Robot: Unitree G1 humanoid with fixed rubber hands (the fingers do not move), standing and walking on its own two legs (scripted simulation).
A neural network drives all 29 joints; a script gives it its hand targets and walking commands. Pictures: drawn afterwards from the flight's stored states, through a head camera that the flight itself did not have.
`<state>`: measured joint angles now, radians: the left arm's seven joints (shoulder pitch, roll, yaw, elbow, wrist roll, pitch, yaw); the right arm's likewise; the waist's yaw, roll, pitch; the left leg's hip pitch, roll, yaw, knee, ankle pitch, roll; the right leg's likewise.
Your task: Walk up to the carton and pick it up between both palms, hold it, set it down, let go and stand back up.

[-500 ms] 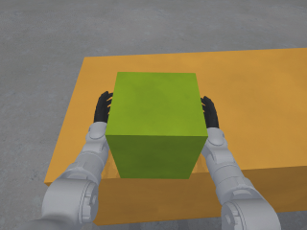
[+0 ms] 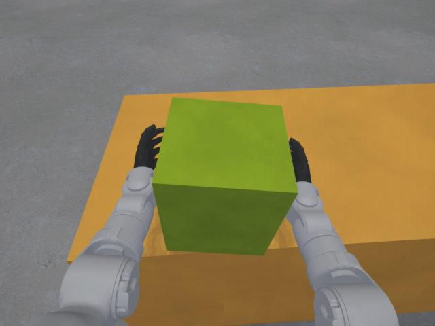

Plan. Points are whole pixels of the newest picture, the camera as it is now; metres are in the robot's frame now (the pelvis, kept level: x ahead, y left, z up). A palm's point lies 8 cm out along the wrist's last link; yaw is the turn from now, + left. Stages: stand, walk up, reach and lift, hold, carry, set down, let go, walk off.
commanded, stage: reach and lift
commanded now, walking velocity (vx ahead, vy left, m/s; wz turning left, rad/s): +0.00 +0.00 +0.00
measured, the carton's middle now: (220, 182) +0.39 +0.01 +0.07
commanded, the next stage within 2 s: none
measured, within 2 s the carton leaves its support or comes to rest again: neither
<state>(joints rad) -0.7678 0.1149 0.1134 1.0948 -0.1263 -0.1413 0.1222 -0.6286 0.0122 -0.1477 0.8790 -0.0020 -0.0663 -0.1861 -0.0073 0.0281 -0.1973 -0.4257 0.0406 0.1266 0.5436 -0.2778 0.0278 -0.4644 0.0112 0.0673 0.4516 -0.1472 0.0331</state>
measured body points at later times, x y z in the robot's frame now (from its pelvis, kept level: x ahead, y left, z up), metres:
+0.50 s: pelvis -0.02 +0.01 +0.00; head -0.04 +0.02 +0.45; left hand +0.40 +0.18 +0.17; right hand +0.39 -0.13 +0.15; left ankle -0.01 +0.09 -0.73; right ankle +0.04 -0.14 -0.73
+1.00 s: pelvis -0.04 +0.01 +0.00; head -0.07 +0.01 +0.45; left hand +0.37 +0.18 +0.18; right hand +0.38 -0.13 +0.18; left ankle -0.01 +0.09 -0.73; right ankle +0.04 -0.14 -0.73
